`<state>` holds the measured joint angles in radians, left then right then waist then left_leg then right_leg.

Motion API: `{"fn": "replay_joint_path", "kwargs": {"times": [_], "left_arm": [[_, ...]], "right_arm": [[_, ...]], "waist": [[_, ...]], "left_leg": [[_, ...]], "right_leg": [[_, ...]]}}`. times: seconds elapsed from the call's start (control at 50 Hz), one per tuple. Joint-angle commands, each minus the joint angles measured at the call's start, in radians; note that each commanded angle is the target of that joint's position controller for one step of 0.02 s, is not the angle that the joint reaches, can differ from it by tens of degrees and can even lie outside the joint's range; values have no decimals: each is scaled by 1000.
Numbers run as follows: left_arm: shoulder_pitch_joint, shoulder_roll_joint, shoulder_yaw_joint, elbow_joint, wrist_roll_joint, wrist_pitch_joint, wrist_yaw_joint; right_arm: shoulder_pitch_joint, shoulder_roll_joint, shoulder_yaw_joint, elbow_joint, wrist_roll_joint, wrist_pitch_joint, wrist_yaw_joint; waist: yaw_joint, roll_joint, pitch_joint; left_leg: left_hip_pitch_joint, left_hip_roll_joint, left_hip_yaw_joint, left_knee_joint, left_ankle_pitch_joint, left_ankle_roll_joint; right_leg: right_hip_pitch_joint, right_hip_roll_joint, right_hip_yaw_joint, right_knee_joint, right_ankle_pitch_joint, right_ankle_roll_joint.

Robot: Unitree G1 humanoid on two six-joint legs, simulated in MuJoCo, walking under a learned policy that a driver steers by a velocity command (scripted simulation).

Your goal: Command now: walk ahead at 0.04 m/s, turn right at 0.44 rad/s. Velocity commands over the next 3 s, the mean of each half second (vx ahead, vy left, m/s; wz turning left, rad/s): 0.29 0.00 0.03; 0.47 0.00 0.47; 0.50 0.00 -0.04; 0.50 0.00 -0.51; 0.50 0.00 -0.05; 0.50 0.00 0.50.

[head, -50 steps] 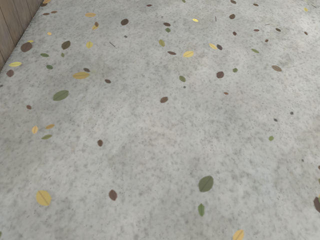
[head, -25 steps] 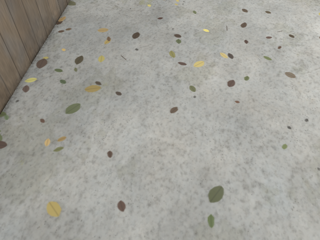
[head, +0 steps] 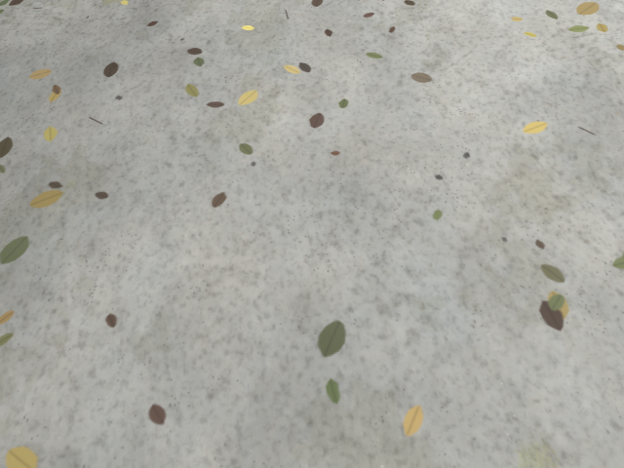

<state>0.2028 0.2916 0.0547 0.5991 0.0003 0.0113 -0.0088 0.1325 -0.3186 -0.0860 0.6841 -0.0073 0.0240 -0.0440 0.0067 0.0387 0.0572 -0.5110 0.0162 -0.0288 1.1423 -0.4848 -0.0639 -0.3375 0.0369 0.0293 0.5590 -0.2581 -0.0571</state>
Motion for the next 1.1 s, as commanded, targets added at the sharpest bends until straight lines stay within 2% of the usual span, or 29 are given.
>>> {"fn": "replay_joint_path", "kwargs": {"times": [0.02,0.06,0.1,0.22,0.34,0.38,0.44,0.46,0.48,0.5,0.52,0.54,0.58,0.6,0.64,0.7,0.74,0.78,0.86,0.9,0.92,0.94,0.96,0.98,1.0,1.02,1.04,1.06,1.1], "left_arm": [[-38,150,37,-70,-5,-14,25],[8,134,32,-55,-9,-18,31],[35,140,31,-38,-5,-24,33],[77,176,38,8,2,-54,22],[89,190,44,44,-11,-72,0],[85,193,47,54,-16,-73,-5],[57,178,42,60,-21,-70,-10],[44,151,31,56,-10,-74,-8],[0,92,11,18,8,-85,-5],[-17,75,2,-38,16,-110,-4],[-26,144,17,-30,-13,-129,-11],[-32,162,21,-27,-27,-140,-20],[-57,149,20,-23,7,-146,-20],[-60,140,22,-23,17,-144,-22],[-61,115,16,-15,19,-135,-24],[-158,74,-1,-31,13,-127,-18],[-235,56,-9,-44,6,-130,-23],[-287,64,-7,-56,-2,-134,-29],[-270,112,15,-51,-9,-142,-30],[-130,148,39,-13,-6,-147,-21],[-2,174,52,10,3,-147,-15],[153,233,62,20,17,-141,-8],[197,258,70,74,14,-130,-24],[166,152,49,56,-8,-129,-26],[101,111,37,54,-11,-124,-20],[58,107,31,55,-1,-121,-19],[36,96,28,65,7,-120,-19],[28,88,23,71,16,-123,-16],[33,80,22,91,4,-130,-15]], "right_arm": [[30,-91,-25,-46,2,-12,2],[19,-69,-15,-43,12,-18,15],[-32,-63,-8,-57,15,-31,24],[-59,-59,7,-50,28,-77,49],[-59,-53,22,-68,38,-92,69],[-50,-53,27,-73,40,-94,75],[59,-62,21,-43,33,-93,74],[162,-98,4,-20,39,-91,66],[290,-195,-26,-6,39,-90,54],[358,-283,-46,-6,33,-96,62],[341,-197,-22,-17,28,-103,67],[303,-156,-10,-33,20,-106,67],[243,-125,1,-56,19,-99,65],[224,-118,7,-61,16,-95,61],[212,-126,6,-59,19,-91,48],[231,-147,-2,-37,26,-85,27],[262,-152,-5,-18,29,-79,19],[297,-157,-9,1,37,-76,16],[291,-158,-18,17,41,-65,8],[273,-139,-15,16,30,-58,11],[265,-110,-2,4,20,-56,16],[311,-38,25,-15,-8,-59,19],[485,26,43,-7,37,-70,26],[416,-88,24,17,54,-73,25],[273,-135,10,-9,53,-75,27],[196,-124,13,-28,38,-78,24],[156,-110,12,-43,23,-83,28],[164,-91,14,-45,25,-84,34],[181,-50,25,-38,26,-82,40]], "waist": [[-24,-143,-181],[3,-156,-176],[28,-188,-121],[70,-166,-45],[75,-138,-9],[65,-126,-11],[-5,-97,-50],[-54,-79,-95],[-102,85,-145],[-107,284,-166],[-111,167,-134],[-92,121,-83],[-62,11,-41],[-40,24,-38],[-25,40,-39],[-46,39,-15],[-73,60,-8],[-89,61,-6],[-54,86,-9],[13,100,-93],[76,90,-210],[105,-65,-382],[20,-418,-483],[57,-249,-350],[75,-141,-200],[56,-64,-122],[36,-58,-75],[8,-92,-70],[-12,-124,-70]], "left_leg": [[-77,14,-37,35,122,-15],[-89,17,-17,-83,185,-14],[-98,19,-14,-209,199,-8],[-58,42,4,-429,224,37],[-27,47,24,-511,194,95],[21,41,39,-550,207,115],[248,-10,96,-637,259,144],[396,-12,65,-640,245,167],[562,151,-210,-743,170,244],[733,317,-664,-887,46,398],[753,334,-681,-915,-26,408],[711,301,-587,-909,29,382],[610,235,-450,-916,226,345],[556,207,-399,-927,323,333],[493,171,-324,-936,486,328],[395,111,-233,-933,562,292],[348,91,-220,-921,544,268],[347,108,-255,-910,511,259],[443,159,-340,-834,548,226],[474,130,-305,-686,790,198],[410,80,-271,-503,803,171],[224,-4,-221,-204,483,139],[-102,-123,-166,97,-113,83],[-192,-55,-196,182,-59,81],[-213,-19,-157,173,35,82],[-183,16,-126,140,95,81],[-165,42,-117,88,129,81],[-122,67,-111,53,151,83],[-100,82,-82,-21,154,77]], "right_leg": [[198,-230,283,-214,350,-167],[225,-207,297,-282,-21,-168],[226,-222,349,-341,-197,-171],[228,-272,335,-388,-220,-176],[233,-298,271,-401,-212,-175],[227,-298,228,-387,-175,-166],[132,-247,113,-265,-75,-116],[62,-208,54,-136,43,-79],[-103,-96,-83,197,93,5],[-436,36,-61,489,-241,70],[-554,-23,45,609,-264,58],[-578,-60,53,621,-177,43],[-533,-102,44,527,-50,48],[-478,-109,42,480,-10,59],[-422,-89,12,408,42,92],[-337,-52,-8,194,193,121],[-260,-24,-13,65,292,124],[-209,-9,-1,-4,339,115],[-144,-20,46,-76,280,71],[37,-5,-3,-109,244,23],[260,-60,22,-87,256,-22],[569,-251,247,-31,229,-99],[792,-445,748,-189,-41,-251],[690,-410,751,-260,-221,-213],[541,-371,570,-272,-173,-178],[403,-333,461,-289,-32,-167],[315,-299,387,-310,70,-169],[262,-273,334,-332,128,-167],[225,-255,271,-370,191,-184]]}}
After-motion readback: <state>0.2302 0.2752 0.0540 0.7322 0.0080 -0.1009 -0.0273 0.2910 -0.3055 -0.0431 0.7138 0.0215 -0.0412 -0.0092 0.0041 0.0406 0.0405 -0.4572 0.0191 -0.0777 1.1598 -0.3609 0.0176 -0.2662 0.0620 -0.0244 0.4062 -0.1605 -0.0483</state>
